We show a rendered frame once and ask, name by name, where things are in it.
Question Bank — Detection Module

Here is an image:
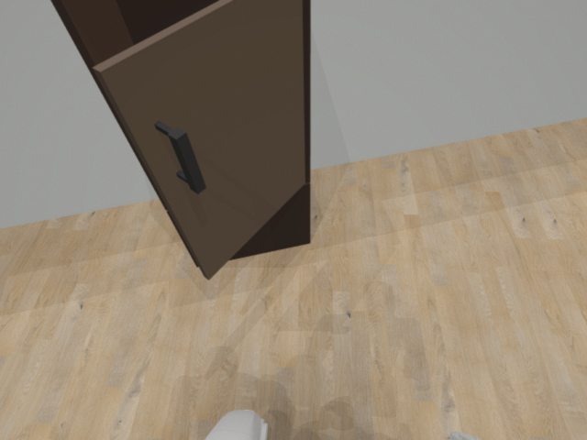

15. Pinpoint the handle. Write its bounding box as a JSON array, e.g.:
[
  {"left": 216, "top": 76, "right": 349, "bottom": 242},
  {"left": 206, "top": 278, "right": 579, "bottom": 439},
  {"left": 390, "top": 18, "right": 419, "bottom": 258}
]
[{"left": 154, "top": 121, "right": 206, "bottom": 194}]

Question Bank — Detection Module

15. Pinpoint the left robot thigh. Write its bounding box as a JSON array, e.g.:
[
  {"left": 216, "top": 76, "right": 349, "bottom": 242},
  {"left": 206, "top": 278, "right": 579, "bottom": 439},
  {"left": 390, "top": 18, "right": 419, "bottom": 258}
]
[{"left": 205, "top": 410, "right": 268, "bottom": 440}]

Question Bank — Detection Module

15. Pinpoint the cupboard door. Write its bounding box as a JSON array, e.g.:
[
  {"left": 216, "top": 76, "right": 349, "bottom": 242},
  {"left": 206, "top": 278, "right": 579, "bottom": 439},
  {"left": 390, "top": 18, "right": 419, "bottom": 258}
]
[{"left": 93, "top": 0, "right": 305, "bottom": 280}]

